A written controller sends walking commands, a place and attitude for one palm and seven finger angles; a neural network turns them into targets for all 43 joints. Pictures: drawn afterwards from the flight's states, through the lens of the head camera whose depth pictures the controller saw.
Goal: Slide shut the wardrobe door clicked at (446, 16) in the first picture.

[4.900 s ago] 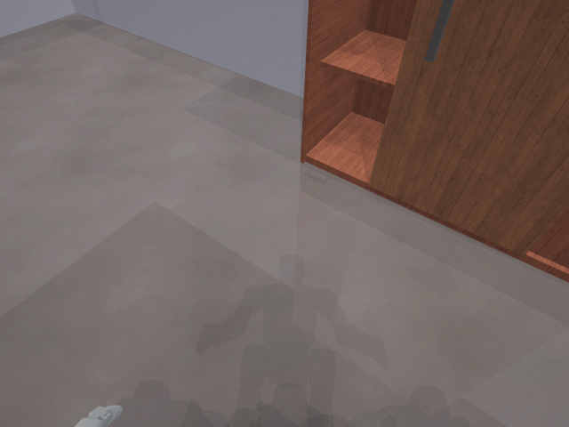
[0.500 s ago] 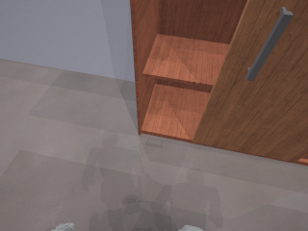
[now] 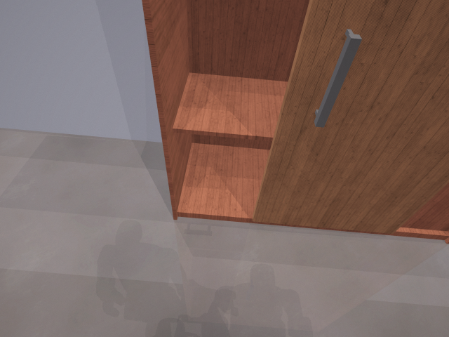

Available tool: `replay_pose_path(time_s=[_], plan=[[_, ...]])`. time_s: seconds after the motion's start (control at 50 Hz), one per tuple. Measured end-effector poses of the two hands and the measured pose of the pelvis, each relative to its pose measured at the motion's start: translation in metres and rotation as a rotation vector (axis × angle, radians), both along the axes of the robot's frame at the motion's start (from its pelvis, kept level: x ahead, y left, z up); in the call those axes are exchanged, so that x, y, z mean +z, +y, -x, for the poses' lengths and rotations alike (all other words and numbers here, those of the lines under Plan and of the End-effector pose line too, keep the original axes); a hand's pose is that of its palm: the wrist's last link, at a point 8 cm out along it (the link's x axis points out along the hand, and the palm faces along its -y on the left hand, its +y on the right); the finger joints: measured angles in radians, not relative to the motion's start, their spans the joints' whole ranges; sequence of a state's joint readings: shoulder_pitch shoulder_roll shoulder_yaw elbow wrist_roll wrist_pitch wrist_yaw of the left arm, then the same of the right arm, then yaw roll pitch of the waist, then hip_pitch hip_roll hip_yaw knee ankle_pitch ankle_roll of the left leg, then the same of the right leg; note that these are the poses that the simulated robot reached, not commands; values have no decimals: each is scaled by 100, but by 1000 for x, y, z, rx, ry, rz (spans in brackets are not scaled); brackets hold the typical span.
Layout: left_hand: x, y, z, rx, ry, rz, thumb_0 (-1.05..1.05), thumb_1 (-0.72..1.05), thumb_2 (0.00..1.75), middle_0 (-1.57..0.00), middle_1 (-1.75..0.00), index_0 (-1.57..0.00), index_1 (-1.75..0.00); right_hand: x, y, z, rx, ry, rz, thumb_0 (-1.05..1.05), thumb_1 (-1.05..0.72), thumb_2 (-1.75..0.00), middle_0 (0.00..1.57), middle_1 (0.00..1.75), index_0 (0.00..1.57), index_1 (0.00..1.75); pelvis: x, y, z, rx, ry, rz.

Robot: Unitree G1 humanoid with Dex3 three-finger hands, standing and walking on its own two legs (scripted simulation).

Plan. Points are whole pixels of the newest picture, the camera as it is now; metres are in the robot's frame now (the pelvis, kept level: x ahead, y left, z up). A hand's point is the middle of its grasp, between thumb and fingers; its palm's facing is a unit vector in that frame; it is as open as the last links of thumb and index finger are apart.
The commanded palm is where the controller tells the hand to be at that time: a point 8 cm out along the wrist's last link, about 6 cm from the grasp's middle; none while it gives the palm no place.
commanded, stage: take the last steps up to it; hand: right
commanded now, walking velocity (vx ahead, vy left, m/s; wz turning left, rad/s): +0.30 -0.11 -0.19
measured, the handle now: (332, 81) +0.74 -0.25 +0.10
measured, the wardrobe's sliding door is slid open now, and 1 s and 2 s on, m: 0.38 0.38 0.38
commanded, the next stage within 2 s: come to a stop and stand still in 0.66 s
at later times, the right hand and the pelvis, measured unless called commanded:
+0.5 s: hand out of the picture -0.01 -0.23 -0.17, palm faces +0.22 +0.96 -0.16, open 7.4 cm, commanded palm none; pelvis +0.13 -0.09 -0.01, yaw -6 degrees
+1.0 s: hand (349, 262) +0.34 -0.30 -0.16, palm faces +0.04 +0.97 -0.22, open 7.4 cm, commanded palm none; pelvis +0.25 -0.12 +0.00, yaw -3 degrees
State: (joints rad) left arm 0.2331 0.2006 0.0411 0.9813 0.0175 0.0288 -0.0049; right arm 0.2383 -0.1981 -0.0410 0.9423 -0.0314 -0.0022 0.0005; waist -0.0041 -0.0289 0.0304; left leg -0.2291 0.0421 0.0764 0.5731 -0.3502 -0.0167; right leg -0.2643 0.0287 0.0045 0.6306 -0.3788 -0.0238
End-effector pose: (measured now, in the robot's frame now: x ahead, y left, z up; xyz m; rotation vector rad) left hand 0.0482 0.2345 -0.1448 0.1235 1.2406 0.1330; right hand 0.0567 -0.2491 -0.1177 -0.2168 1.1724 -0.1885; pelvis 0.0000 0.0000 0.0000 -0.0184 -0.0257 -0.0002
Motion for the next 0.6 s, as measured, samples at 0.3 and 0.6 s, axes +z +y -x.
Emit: replay_pose_path(time_s=[0.3,0.6], plan=[[14,-11,-63,-92,109,-1,1,91,90,-20,-29,-20,-30,7,28,88,-222,288,-90,0,-91,-90,21,30,20,30,18,-20,-66,-96,9,3],[20,-132,-218,-121,-123,-30,-1,93,89,-20,-29,-20,-30,-27,-77,-13,-214,347,-125,1,-91,-90,20,30,20,30,2,-110,-157,-69,1,-11]])
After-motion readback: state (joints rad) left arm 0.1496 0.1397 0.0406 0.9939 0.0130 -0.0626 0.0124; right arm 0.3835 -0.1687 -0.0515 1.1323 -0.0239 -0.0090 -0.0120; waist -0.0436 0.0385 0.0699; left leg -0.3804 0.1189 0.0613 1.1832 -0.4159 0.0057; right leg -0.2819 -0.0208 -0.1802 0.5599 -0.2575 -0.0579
